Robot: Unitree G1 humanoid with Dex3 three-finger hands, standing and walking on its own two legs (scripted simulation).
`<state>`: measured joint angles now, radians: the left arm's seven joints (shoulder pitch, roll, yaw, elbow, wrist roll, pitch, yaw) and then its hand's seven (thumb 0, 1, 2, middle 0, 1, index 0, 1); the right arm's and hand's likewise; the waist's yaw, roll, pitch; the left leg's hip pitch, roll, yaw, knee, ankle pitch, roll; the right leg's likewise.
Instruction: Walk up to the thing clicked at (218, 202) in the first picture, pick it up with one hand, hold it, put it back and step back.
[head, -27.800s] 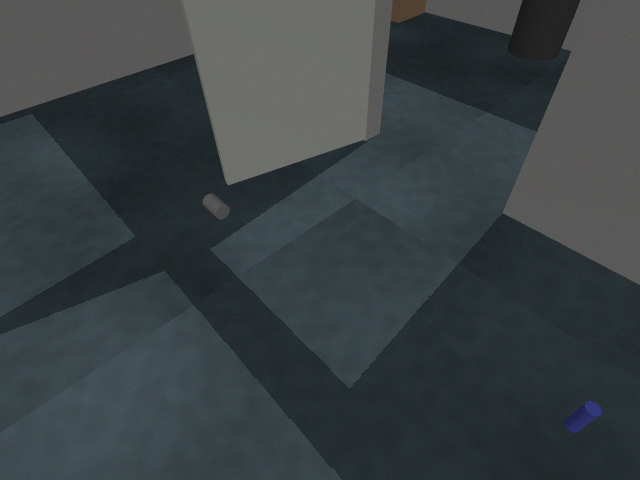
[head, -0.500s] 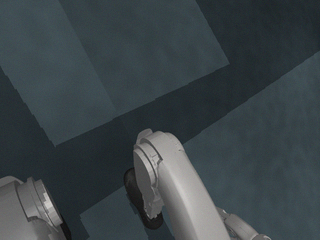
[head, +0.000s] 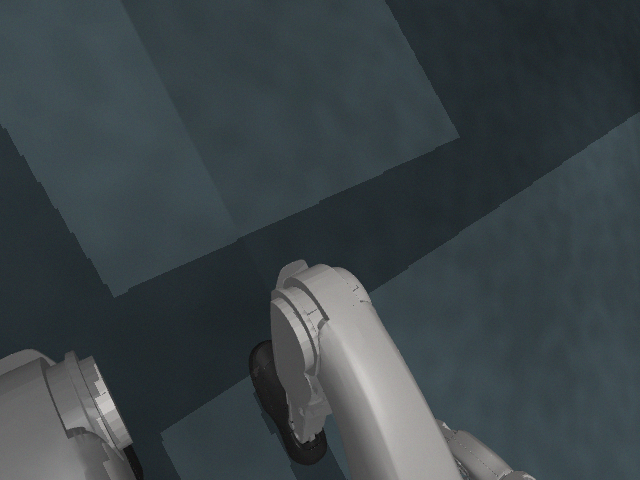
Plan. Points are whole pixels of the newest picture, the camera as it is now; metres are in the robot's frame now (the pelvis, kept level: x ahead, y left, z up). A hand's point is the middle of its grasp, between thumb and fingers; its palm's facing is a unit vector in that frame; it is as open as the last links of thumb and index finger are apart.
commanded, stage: settle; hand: left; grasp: from above
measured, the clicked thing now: out of the picture +0.45 +0.35 -0.26
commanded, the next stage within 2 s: lift in 0.76 s
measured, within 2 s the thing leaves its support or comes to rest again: leaves its support in 0.18 s
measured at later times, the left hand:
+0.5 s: hand out of the picture +0.43 +0.36 -0.15, palm faces -0.40 -0.12 -0.91, open 9.8 cm
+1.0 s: hand out of the picture +0.42 +0.35 -0.10, palm faces -0.41 -0.15 -0.90, open 9.8 cm
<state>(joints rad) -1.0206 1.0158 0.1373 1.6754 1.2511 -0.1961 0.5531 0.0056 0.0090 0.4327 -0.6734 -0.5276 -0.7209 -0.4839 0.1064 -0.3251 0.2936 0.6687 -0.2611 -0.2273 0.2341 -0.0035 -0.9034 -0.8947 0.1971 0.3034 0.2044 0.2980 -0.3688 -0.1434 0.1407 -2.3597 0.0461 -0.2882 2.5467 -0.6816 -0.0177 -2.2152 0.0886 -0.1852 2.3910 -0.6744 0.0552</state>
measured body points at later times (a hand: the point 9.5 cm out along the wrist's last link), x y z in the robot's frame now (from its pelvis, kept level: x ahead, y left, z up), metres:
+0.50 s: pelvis +0.00 +0.00 +0.02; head +0.23 +0.11 +0.39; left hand +0.45 +0.36 -0.10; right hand +0.11 -0.26 -0.07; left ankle +0.07 +0.13 -0.27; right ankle +0.11 -0.12 -0.27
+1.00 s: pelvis -0.01 -0.01 +0.05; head +0.21 +0.09 +0.43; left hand +0.44 +0.36 -0.05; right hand +0.08 -0.27 -0.05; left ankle +0.07 +0.13 -0.27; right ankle +0.11 -0.12 -0.27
